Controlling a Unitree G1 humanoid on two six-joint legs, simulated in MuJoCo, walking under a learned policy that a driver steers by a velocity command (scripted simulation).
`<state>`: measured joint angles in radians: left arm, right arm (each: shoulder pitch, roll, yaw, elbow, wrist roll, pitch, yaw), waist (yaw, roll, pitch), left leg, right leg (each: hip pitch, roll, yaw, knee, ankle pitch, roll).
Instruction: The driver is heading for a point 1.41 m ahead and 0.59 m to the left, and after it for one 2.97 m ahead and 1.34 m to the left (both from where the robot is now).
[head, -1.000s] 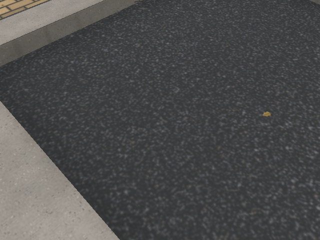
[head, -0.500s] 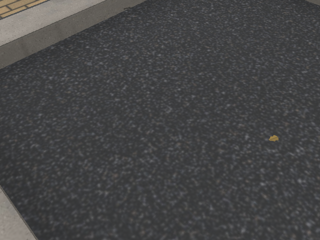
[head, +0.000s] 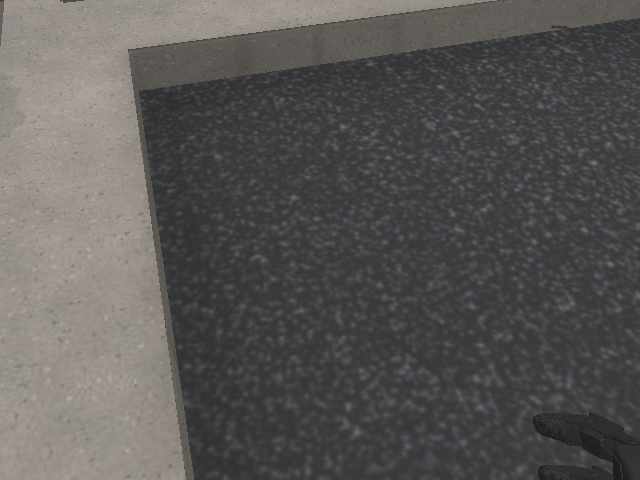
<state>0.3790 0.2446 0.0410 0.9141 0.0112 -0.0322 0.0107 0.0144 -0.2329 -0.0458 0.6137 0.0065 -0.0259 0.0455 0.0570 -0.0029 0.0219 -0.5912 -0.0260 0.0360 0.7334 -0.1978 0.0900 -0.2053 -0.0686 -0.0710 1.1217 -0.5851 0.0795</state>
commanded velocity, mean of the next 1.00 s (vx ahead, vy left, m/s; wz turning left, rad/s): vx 0.06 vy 0.00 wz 0.60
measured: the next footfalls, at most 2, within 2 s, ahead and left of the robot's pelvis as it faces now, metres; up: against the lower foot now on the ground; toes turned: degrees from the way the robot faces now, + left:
right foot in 0.42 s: +0.23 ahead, -0.17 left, +0.00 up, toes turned +21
left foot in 0.88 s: +0.09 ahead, +0.04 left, +0.00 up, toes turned +33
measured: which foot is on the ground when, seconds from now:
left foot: down 0.00-0.42, up 0.44-0.86, down 0.88-1.00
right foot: up 0.00-0.40, down 0.42-0.88, up 0.90-1.00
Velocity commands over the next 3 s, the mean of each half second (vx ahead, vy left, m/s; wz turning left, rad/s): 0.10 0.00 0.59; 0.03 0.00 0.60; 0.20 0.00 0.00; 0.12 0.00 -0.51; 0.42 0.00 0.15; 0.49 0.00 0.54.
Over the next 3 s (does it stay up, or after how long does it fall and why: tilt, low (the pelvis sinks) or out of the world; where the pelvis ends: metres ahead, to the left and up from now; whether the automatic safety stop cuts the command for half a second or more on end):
stays up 0.71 0.15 0.04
